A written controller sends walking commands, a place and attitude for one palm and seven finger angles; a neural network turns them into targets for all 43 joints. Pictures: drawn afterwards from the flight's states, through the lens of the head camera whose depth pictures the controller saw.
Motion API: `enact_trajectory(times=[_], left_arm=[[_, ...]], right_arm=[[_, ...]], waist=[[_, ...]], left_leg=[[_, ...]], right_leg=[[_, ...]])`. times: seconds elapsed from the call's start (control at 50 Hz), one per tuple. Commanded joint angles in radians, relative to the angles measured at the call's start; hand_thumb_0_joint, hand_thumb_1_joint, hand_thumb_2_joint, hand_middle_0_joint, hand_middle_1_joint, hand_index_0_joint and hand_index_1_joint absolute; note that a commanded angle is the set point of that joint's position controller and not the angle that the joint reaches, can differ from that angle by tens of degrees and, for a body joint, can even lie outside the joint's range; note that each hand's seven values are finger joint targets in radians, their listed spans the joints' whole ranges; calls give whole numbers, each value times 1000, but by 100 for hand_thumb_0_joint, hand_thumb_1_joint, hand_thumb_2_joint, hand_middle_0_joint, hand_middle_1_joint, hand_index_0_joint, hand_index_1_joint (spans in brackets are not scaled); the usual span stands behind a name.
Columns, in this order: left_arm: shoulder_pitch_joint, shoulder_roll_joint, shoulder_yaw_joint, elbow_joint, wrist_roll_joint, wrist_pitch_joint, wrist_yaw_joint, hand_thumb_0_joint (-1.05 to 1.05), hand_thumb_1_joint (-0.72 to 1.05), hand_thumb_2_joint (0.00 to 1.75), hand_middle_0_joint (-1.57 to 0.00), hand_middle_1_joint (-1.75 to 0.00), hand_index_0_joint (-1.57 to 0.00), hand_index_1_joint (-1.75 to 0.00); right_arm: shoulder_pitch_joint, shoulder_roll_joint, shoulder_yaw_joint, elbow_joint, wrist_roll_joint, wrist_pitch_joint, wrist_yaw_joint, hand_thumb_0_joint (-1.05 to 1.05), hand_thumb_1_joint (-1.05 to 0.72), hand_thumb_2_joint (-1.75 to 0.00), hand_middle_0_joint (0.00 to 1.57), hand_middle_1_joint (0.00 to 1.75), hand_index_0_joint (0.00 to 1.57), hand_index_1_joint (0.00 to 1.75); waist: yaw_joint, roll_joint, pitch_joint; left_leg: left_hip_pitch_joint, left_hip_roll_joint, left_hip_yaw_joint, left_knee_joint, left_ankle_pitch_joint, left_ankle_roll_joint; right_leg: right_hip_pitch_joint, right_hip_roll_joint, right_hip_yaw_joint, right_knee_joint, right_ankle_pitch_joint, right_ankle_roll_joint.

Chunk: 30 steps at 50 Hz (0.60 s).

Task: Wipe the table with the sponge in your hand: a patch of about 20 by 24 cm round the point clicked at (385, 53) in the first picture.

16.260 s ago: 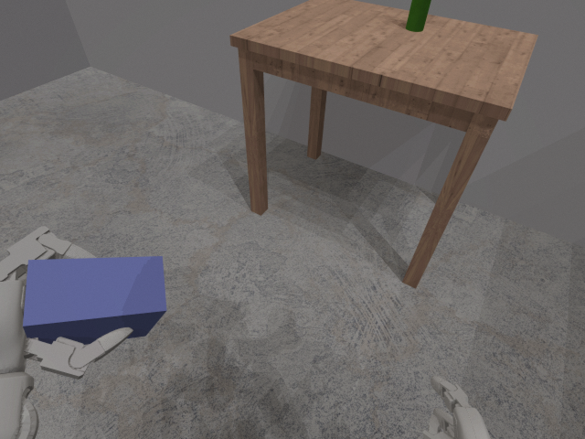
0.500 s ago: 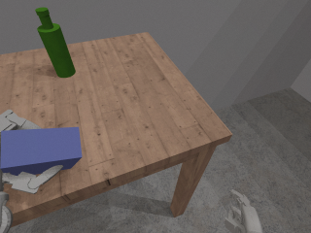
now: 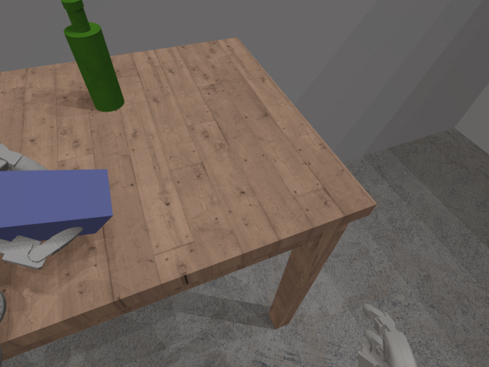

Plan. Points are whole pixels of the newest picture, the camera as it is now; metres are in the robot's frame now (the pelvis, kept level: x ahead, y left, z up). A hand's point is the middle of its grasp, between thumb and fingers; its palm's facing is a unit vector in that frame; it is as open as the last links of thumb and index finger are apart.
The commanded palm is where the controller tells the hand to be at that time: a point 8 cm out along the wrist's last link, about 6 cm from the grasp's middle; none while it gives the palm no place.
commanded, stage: come to a stop and stand still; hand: left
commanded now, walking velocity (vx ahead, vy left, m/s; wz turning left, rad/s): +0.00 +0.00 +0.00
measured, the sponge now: (67, 207) +0.26 +0.26 +0.16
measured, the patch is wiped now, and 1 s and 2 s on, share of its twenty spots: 0.00 0.00 0.00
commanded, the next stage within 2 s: look again from close up in 0.30 s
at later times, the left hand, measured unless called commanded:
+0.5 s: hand (51, 224) +0.23 +0.27 +0.16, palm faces +0.39 -0.86 -0.32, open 9.7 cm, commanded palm +0.17 +0.30 +0.18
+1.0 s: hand (55, 222) +0.23 +0.26 +0.17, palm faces +0.38 -0.85 -0.35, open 9.7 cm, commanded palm +0.17 +0.29 +0.18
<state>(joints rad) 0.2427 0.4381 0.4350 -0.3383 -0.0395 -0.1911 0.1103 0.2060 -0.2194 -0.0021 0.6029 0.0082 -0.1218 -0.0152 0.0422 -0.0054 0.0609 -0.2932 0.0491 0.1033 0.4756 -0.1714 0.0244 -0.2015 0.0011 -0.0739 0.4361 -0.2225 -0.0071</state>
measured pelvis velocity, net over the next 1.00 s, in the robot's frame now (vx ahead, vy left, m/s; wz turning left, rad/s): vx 0.01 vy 0.01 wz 0.01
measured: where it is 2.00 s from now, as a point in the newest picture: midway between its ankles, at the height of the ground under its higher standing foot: outside the picture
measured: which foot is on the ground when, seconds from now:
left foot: down 0.00-1.00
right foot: down 0.00-1.00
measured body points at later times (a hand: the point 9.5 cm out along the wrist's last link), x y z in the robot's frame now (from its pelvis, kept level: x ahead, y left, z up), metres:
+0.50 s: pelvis +0.01 +0.02 +0.00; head +0.02 +0.05 +0.45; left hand +0.21 +0.31 +0.18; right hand +0.20 -0.19 -0.06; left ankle +0.05 +0.10 -0.74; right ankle +0.01 -0.11 -0.74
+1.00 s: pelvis +0.01 +0.01 +0.00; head +0.03 +0.03 +0.45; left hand +0.21 +0.30 +0.18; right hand +0.20 -0.21 -0.07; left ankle +0.05 +0.10 -0.74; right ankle +0.01 -0.12 -0.74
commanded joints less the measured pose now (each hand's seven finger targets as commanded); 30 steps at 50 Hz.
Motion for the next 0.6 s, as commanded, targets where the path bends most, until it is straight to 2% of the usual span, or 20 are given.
enact_trajectory(times=[0.0,0.02,0.04,0.08,0.12,0.14,0.16,0.2,0.22,0.26,0.3,0.32,0.34,0.4,0.42,0.44,0.52,0.54,0.58], left_arm=[[178,106,13,-345,-8,-78,3,0,10,130,-120,-160,-120,-160],[226,126,46,-311,-13,-73,14,0,10,130,-120,-160,-120,-160],[194,110,42,-313,-14,-72,14,0,10,130,-120,-160,-120,-160],[126,147,83,-337,-14,-82,17,0,10,130,-120,-160,-120,-160],[73,183,117,-359,-6,-91,24,0,10,130,-120,-160,-120,-160],[56,146,86,-346,-5,-94,23,0,10,130,-120,-160,-120,-160],[32,136,76,-351,-5,-95,22,0,10,130,-120,-160,-120,-160],[34,122,60,-332,0,-96,20,0,10,130,-120,-160,-120,-160],[47,95,40,-324,1,-91,18,0,10,130,-120,-160,-120,-160],[40,53,-12,-325,6,-84,13,0,10,130,-120,-160,-120,-160],[51,54,-19,-319,9,-76,14,0,10,130,-120,-160,-120,-160],[61,52,-16,-312,12,-70,15,0,10,130,-120,-160,-120,-160],[57,30,-38,-300,11,-65,14,0,10,130,-120,-160,-120,-160],[34,68,-7,-326,9,-60,17,0,10,130,-120,-160,-120,-160],[40,99,27,-336,11,-58,21,0,10,130,-120,-160,-120,-160],[51,69,5,-326,4,-57,19,0,10,130,-120,-160,-120,-160],[67,106,46,-372,-2,-56,20,0,10,130,-120,-160,-120,-160],[79,74,18,-365,-6,-57,18,0,10,130,-120,-160,-120,-160],[83,84,21,-377,-9,-54,17,0,10,130,-120,-160,-120,-160]], right_arm=[[-92,-111,-50,-198,7,-75,9,0,-90,-90,20,30,20,30],[-104,-106,-42,-190,13,-73,4,0,-90,-90,20,30,20,30],[-89,-112,-43,-199,7,-65,-5,0,-90,-90,20,30,20,30],[-97,-115,-44,-205,5,-64,-21,0,-90,-90,20,30,20,30],[-109,-113,-38,-197,4,-65,-32,0,-90,-90,20,30,20,30],[-93,-109,-37,-195,0,-62,-37,0,-90,-90,20,30,20,30],[-85,-107,-36,-195,1,-66,-35,0,-90,-90,20,30,20,30],[-81,-103,-37,-188,1,-77,-31,0,-90,-90,20,30,20,30],[-93,-100,-31,-183,5,-85,-26,0,-90,-90,20,30,20,30],[-77,-105,-33,-176,1,-85,-20,0,-90,-90,20,30,20,30],[-80,-107,-34,-169,-3,-86,-14,0,-90,-90,20,30,20,30],[-96,-105,-30,-167,-1,-87,-13,0,-90,-90,20,30,20,30],[-82,-104,-29,-163,-4,-79,-12,0,-90,-90,20,30,20,30],[-89,-106,-31,-171,-5,-70,-15,0,-90,-90,20,30,20,30],[-110,-103,-27,-174,-2,-69,-17,0,-90,-90,20,30,20,30],[-97,-95,-23,-175,-5,-61,-18,0,-90,-90,20,30,20,30],[-112,-95,-25,-186,0,-58,-21,0,-90,-90,20,30,20,30],[-100,-95,-26,-185,-1,-52,-21,0,-90,-90,20,30,20,30],[-97,-98,-30,-188,0,-51,-21,0,-90,-90,20,30,20,30]], waist=[[6,-4,-220],[2,-35,-194],[-14,-49,-169],[-21,7,-116],[-23,86,-114],[-26,125,-121],[-24,152,-118],[-21,126,-127],[-22,111,-133],[-28,77,-126],[-26,58,-131],[-26,63,-140],[-30,68,-136],[-27,71,-128],[-24,89,-138],[-26,80,-144],[-23,82,-175],[-24,85,-177],[-22,84,-177]], left_leg=[[69,50,-120,-82,5,9],[90,49,-113,-88,-48,6],[53,47,-133,-103,-91,6],[37,48,-150,-140,-139,7],[47,63,-153,-170,-175,15],[17,78,-176,-191,-201,24],[6,78,-174,-197,-199,24],[14,69,-153,-170,-189,24],[54,63,-135,-161,-164,20],[59,51,-136,-141,-110,14],[76,37,-122,-116,-72,8],[103,32,-106,-114,-54,4],[92,34,-117,-117,-46,4],[79,28,-119,-123,-34,-2],[103,27,-111,-127,-32,-1],[88,33,-125,-130,-21,3],[122,25,-112,-115,52,-1],[118,32,-122,-114,71,2],[120,36,-123,-110,88,2]], right_leg=[[75,-68,98,-44,50,4],[28,-62,92,-62,5,1],[24,-66,82,-69,-39,-5],[-9,-48,83,-72,-78,-7],[-8,-32,70,-41,-73,-6],[34,-35,56,-16,-58,-8],[53,-29,54,-6,-41,-9],[69,-36,67,-32,-10,-10],[45,-29,63,-38,-1,-8],[50,-33,72,-64,38,-9],[42,-39,88,-90,64,-10],[27,-32,84,-90,68,-8],[36,-36,79,-90,67,-10],[46,-31,78,-88,75,-9],[34,-23,73,-83,74,-7],[59,-28,63,-77,85,-8],[72,-21,59,-62,136,-5],[83,-26,53,-58,141,-6],[88,-28,57,-59,155,-3]])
